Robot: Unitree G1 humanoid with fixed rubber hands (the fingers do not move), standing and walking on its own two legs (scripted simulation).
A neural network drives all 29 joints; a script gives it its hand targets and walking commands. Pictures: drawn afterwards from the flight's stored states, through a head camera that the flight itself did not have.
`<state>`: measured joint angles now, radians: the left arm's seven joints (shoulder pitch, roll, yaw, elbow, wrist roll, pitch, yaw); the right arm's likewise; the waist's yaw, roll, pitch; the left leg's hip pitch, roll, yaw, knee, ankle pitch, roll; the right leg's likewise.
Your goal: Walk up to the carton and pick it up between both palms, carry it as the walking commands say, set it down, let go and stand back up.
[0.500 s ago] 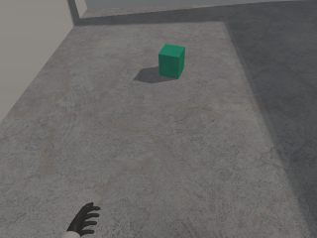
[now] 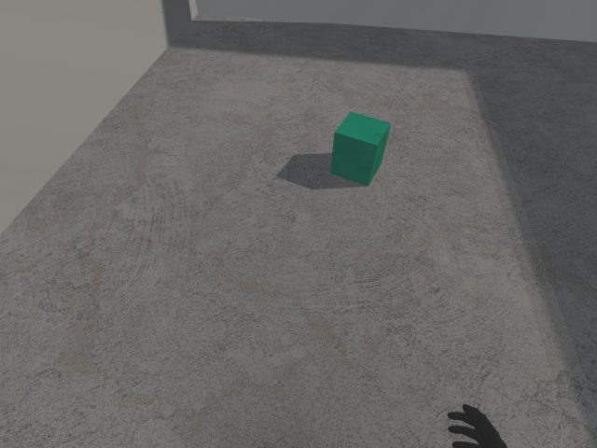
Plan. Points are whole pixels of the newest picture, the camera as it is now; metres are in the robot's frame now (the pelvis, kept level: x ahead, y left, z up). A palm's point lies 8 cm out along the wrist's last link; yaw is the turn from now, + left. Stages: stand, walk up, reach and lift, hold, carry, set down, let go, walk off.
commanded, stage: walk up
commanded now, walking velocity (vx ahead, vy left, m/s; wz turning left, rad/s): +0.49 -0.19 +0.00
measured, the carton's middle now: (359, 149) +1.57 -0.12 -0.63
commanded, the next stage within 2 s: none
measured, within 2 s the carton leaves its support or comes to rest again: neither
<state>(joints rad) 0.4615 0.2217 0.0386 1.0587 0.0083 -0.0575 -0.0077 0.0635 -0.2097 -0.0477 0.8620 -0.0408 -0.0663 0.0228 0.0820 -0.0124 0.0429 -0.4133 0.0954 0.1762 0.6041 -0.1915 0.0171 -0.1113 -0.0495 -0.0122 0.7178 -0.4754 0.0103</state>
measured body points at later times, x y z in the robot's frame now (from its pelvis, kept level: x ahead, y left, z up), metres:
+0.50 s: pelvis +0.24 -0.06 +0.00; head +0.27 -0.06 +0.44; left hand +0.41 +0.16 -0.13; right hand +0.14 -0.31 -0.14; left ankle +0.08 +0.10 -0.72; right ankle +0.35 -0.19 -0.73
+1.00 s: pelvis +0.48 -0.03 +0.00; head +0.50 -0.02 +0.45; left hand +0.39 +0.20 -0.15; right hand +0.66 -0.26 -0.11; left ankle +0.58 +0.08 -0.73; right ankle +0.35 -0.19 -0.72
